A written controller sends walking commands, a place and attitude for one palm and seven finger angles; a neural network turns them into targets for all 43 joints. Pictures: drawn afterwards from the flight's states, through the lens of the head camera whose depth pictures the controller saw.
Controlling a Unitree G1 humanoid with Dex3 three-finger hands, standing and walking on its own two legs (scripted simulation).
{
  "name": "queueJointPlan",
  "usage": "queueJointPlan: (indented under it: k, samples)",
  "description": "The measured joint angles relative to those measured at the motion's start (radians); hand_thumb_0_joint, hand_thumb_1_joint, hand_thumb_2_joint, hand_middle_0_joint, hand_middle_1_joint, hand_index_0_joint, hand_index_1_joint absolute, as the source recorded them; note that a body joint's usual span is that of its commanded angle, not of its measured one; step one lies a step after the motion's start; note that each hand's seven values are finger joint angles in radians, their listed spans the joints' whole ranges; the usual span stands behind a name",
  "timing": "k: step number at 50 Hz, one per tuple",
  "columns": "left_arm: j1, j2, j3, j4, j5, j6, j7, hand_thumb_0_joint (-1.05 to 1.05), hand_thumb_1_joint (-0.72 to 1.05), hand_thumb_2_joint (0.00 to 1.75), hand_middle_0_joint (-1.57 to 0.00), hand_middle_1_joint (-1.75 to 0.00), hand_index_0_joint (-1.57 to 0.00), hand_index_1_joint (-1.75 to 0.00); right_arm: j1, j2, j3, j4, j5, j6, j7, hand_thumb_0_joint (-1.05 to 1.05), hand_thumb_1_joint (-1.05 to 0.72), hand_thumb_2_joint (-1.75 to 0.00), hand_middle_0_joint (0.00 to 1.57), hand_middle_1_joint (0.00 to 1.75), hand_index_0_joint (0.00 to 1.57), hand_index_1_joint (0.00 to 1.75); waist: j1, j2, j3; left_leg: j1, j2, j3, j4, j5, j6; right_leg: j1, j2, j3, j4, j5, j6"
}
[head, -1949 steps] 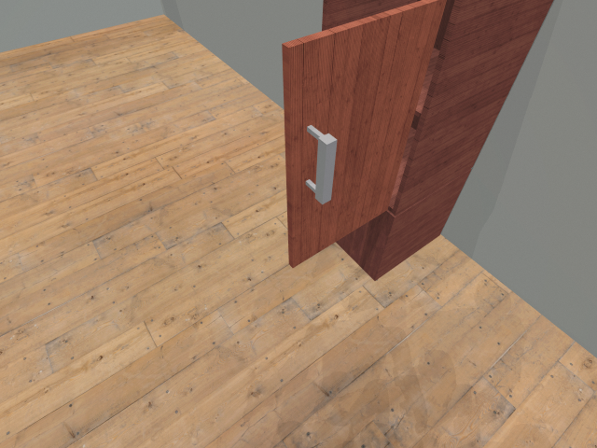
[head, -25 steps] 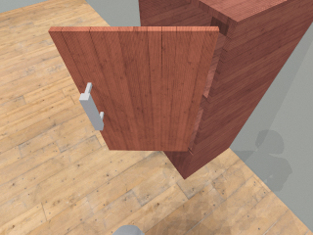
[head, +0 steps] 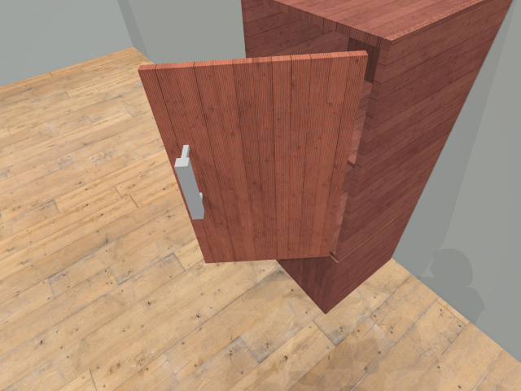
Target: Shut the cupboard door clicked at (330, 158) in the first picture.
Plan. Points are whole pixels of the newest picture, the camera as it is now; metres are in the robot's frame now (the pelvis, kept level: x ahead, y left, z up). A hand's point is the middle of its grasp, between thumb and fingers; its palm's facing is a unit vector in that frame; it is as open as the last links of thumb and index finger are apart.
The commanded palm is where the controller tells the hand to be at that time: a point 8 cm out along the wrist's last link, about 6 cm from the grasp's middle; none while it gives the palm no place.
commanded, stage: come to a stop and stand still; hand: left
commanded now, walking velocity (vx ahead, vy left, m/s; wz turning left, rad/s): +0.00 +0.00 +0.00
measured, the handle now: (192, 183) +0.49 +0.17 +0.03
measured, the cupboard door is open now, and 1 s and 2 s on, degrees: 55 55 55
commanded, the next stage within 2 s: look again from close up in 0.28 s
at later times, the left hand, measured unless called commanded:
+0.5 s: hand out of the picture +0.02 +0.17 -0.16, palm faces +0.02 -0.98 -0.21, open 7.3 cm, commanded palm none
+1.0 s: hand out of the picture +0.09 +0.15 -0.15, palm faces +0.10 -0.97 -0.22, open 7.3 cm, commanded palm +0.14 +0.20 -0.06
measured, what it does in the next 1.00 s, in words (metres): shifts its weight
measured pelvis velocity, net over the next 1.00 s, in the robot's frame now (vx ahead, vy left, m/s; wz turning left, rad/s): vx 0.05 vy -0.03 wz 0.02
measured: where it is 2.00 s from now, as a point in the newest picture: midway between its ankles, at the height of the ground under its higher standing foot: outside the picture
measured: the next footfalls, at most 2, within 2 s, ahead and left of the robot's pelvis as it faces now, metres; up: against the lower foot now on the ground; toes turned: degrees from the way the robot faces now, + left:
none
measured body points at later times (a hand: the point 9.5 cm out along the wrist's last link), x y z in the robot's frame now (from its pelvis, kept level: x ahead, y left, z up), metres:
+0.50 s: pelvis +0.02 +0.00 +0.01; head +0.03 -0.02 +0.46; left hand +0.02 +0.22 -0.14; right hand +0.03 -0.22 -0.16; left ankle +0.02 +0.07 -0.73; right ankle +0.06 -0.13 -0.73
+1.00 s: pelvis +0.05 -0.03 +0.01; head +0.07 -0.04 +0.46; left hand +0.08 +0.20 -0.13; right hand +0.08 -0.26 -0.15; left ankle +0.02 +0.07 -0.73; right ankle +0.06 -0.13 -0.73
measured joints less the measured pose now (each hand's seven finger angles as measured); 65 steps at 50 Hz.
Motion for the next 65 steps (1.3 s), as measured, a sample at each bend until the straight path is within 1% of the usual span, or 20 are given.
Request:
queueJointPlan:
  k: [3, 6, 12, 16, 23, 31, 42, 48, 49, 50, 51, 53, 54, 55, 57, 59, 62, 63, 64, 65]
  samples:
    - [-0.007, -0.004, 0.002, 0.002, -0.001, -0.001, -0.001, 0.0, 0.91, 0.9, -0.2, -0.3, -0.2, -0.3, 0.05, -0.012, 0.002, 0.041, -0.004, -0.003, -0.002, -0.01, -0.93, -0.9, 0.2, 0.3, 0.2, 0.3, -0.002, -0.014, 0.002, 0.008, -0.002, -0.002, -0.039, 0.025, 0.014, 0.009, 0.007, 0.008, -0.038, 0.012, -0.007]
    - [-0.016, -0.01, 0.002, 0.008, -0.001, -0.009, -0.002, 0.0, 0.91, 0.9, -0.2, -0.3, -0.2, -0.3, 0.088, -0.019, 0.005, 0.087, -0.003, -0.001, -0.006, 0.0, -0.93, -0.9, 0.2, 0.3, 0.2, 0.3, 0.001, -0.028, 0.008, 0.02, -0.01, -0.003, -0.071, 0.044, 0.018, 0.02, 0.006, 0.016, -0.066, 0.04, -0.012]
    - [-0.024, -0.022, -0.004, 0.049, -0.003, -0.016, 0.001, 0.0, 0.92, 0.9, -0.2, -0.3, -0.2, -0.3, 0.113, -0.008, 0.014, 0.145, 0.001, -0.004, -0.01, 0.01, -0.91, -0.9, 0.19, 0.3, 0.2, 0.3, -0.004, -0.038, 0.012, 0.051, -0.019, -0.005, -0.114, 0.06, 0.018, 0.048, 0.001, 0.021, -0.104, 0.075, -0.004]
    - [-0.022, -0.025, -0.008, 0.074, -0.004, -0.019, 0.001, 0.0, 0.92, 0.9, -0.2, -0.3, -0.2, -0.3, 0.101, 0.01, 0.021, 0.158, 0.002, -0.009, -0.009, 0.01, -0.91, -0.9, 0.19, 0.3, 0.2, 0.3, -0.008, -0.036, 0.009, 0.063, -0.018, -0.008, -0.133, 0.064, 0.014, 0.058, 0.002, 0.02, -0.117, 0.076, 0.0]
    - [-0.015, -0.038, -0.014, 0.106, -0.006, -0.031, 0.005, 0.0, 0.92, 0.9, -0.2, -0.3, -0.2, -0.3, 0.054, 0.037, 0.032, 0.167, 0.007, -0.025, -0.009, 0.01, -0.91, -0.9, 0.19, 0.3, 0.2, 0.3, -0.002, -0.024, 0.005, 0.081, -0.008, -0.016, -0.147, 0.056, 0.002, 0.078, 0.012, 0.013, -0.137, 0.075, 0.015]
    - [-0.018, -0.043, -0.018, 0.129, -0.009, -0.041, 0.011, 0.01, 0.92, 0.9, -0.2, -0.3, -0.2, -0.3, 0.011, 0.027, 0.032, 0.184, 0.01, -0.038, -0.017, 0.02, -0.92, -0.9, 0.2, 0.3, 0.2, 0.3, 0.005, -0.026, 0.01, 0.104, 0.007, -0.026, -0.154, 0.039, -0.016, 0.103, 0.027, 0.003, -0.146, 0.055, 0.002]
    - [-0.041, -0.025, -0.018, 0.141, -0.012, -0.051, 0.012, 0.01, 0.93, 0.9, -0.2, -0.3, -0.2, -0.3, -0.008, 0.027, 0.035, 0.21, 0.01, -0.043, -0.023, 0.01, -0.91, -0.9, 0.19, 0.3, 0.2, 0.3, 0.005, -0.042, 0.012, 0.132, 0.031, -0.04, -0.158, 0.017, -0.041, 0.138, 0.051, -0.012, -0.162, 0.037, -0.021]
    - [-0.054, -0.018, -0.016, 0.139, -0.013, -0.054, 0.012, 0.01, 0.93, 0.9, -0.2, -0.3, -0.2, -0.3, -0.006, 0.032, 0.036, 0.222, 0.01, -0.041, -0.025, 0.01, -0.91, -0.9, 0.19, 0.3, 0.2, 0.3, 0.004, -0.04, 0.01, 0.146, 0.04, -0.046, -0.162, 0.011, -0.05, 0.154, 0.059, -0.018, -0.169, 0.03, -0.03]
    - [-0.057, -0.019, -0.015, 0.137, -0.011, -0.06, 0.019, 0.01, 0.93, 0.9, -0.2, -0.3, -0.2, -0.3, -0.006, 0.031, 0.036, 0.218, 0.012, -0.038, -0.022, 0.01, -0.91, -0.9, 0.19, 0.3, 0.2, 0.3, 0.003, -0.034, 0.01, 0.13, 0.047, -0.05, -0.138, 0.003, -0.055, 0.151, 0.064, -0.023, -0.169, 0.031, -0.029]
    - [-0.017, -0.021, 0.037, -0.017, -0.038, -0.012, 0.007, 0.01, 0.92, 0.9, -0.2, -0.3, -0.2, -0.3, 0.005, 0.032, 0.039, 0.177, 0.013, -0.056, -0.038, 0.01, -0.91, -0.9, 0.2, 0.3, 0.2, 0.3, 0.003, -0.038, 0.03, 0.12, 0.052, -0.05, -0.105, -0.011, -0.057, 0.145, 0.068, -0.025, -0.148, 0.025, -0.03]
    - [0.037, -0.01, 0.046, -0.204, -0.07, -0.011, 0.017, 0.01, 0.92, 0.9, -0.21, -0.3, -0.2, -0.3, 0.028, 0.031, 0.045, 0.127, 0.024, -0.1, -0.062, 0.01, -0.91, -0.9, 0.2, 0.3, 0.2, 0.3, 0.005, -0.046, 0.037, 0.104, 0.051, -0.05, -0.072, -0.027, -0.055, 0.125, 0.066, -0.025, -0.107, 0.007, -0.032]
    - [0.102, 0.006, 0.038, -0.49, -0.128, -0.065, 0.052, 0.02, 0.92, 0.9, -0.21, -0.3, -0.2, -0.31, 0.067, 0.015, 0.048, 0.067, 0.037, -0.192, -0.082, 0.01, -0.91, -0.9, 0.2, 0.3, 0.2, 0.3, 0.005, -0.047, 0.009, 0.084, 0.043, -0.059, -0.037, -0.047, -0.055, 0.103, 0.055, -0.034, -0.056, -0.028, -0.034]
    - [0.103, 0.004, 0.036, -0.584, -0.147, -0.084, 0.063, 0.02, 0.92, 0.9, -0.22, -0.31, -0.21, -0.31, 0.078, 0.001, 0.041, 0.04, 0.042, -0.224, -0.077, 0.01, -0.91, -0.9, 0.2, 0.3, 0.2, 0.3, -0.004, -0.036, -0.013, 0.069, 0.038, -0.071, -0.021, -0.052, -0.053, 0.094, 0.049, -0.047, -0.043, -0.037, -0.034]
    - [0.086, -0.003, 0.041, -0.65, -0.16, -0.111, 0.064, 0.02, 0.92, 0.9, -0.22, -0.31, -0.21, -0.32, 0.08, -0.014, 0.031, 0.01, 0.042, -0.248, -0.07, 0.01, -0.9, -0.9, 0.2, 0.3, 0.2, 0.3, -0.015, -0.024, -0.035, 0.045, 0.033, -0.086, 0.002, -0.058, -0.053, 0.079, 0.042, -0.061, -0.027, -0.045, -0.034]
    - [0.027, -0.018, 0.071, -0.71, -0.183, -0.209, 0.037, 0.02, 0.92, 0.9, -0.24, -0.33, -0.23, -0.34, 0.056, -0.038, 0.013, -0.048, 0.036, -0.278, -0.054, 0.01, -0.9, -0.9, 0.2, 0.3, 0.2, 0.3, -0.034, -0.01, -0.072, -0.025, 0.025, -0.102, 0.062, -0.073, -0.053, 0.017, 0.031, -0.079, 0.027, -0.064, -0.032]
    - [-0.015, -0.026, 0.111, -0.723, -0.22, -0.336, -0.032, 0.01, 0.92, 0.9, -0.26, -0.36, -0.25, -0.36, 0.013, -0.045, -0.002, -0.108, 0.029, -0.292, -0.036, 0.02, -0.9, -0.9, 0.2, 0.3, 0.2, 0.3, -0.039, -0.021, -0.104, -0.115, 0.024, -0.097, 0.131, -0.092, -0.056, -0.077, 0.026, -0.076, 0.104, -0.086, -0.034]
    - [-0.01, -0.023, 0.15, -0.731, -0.277, -0.527, -0.199, 0.0, 0.91, 0.9, -0.3, -0.4, -0.29, -0.41, -0.043, -0.04, -0.02, -0.202, 0.022, -0.303, -0.008, 0.02, -0.9, -0.9, 0.2, 0.3, 0.2, 0.3, -0.029, -0.079, -0.129, -0.251, 0.029, -0.081, 0.251, -0.131, -0.064, -0.225, 0.028, -0.063, 0.236, -0.125, -0.044]
    - [0.004, -0.019, 0.158, -0.723, -0.286, -0.576, -0.257, 0.0, 0.91, 0.9, -0.31, -0.42, -0.31, -0.43, -0.056, -0.042, -0.025, -0.234, 0.023, -0.304, 0.001, 0.02, -0.9, -0.9, 0.2, 0.3, 0.2, 0.3, -0.024, -0.097, -0.131, -0.292, 0.031, -0.08, 0.293, -0.147, -0.066, -0.267, 0.028, -0.063, 0.278, -0.139, -0.048]
    - [0.025, -0.015, 0.164, -0.714, -0.289, -0.607, -0.305, 0.0, 0.91, 0.9, -0.33, -0.44, -0.32, -0.44, -0.067, -0.047, -0.031, -0.264, 0.025, -0.303, 0.007, 0.02, -0.9, -0.9, 0.2, 0.3, 0.2, 0.3, -0.018, -0.112, -0.132, -0.332, 0.033, -0.082, 0.336, -0.162, -0.066, -0.305, 0.029, -0.066, 0.318, -0.153, -0.052]
    - [0.05, -0.01, 0.167, -0.708, -0.291, -0.618, -0.342, 0.0, 0.91, 0.9, -0.35, -0.45, -0.34, -0.46, -0.076, -0.056, -0.036, -0.293, 0.027, -0.3, 0.009, 0.01, -0.9, -0.9, 0.2, 0.3, 0.2, 0.3, -0.011, -0.122, -0.132, -0.371, 0.035, -0.086, 0.379, -0.177, -0.07, -0.341, 0.029, -0.07, 0.355, -0.166, -0.055]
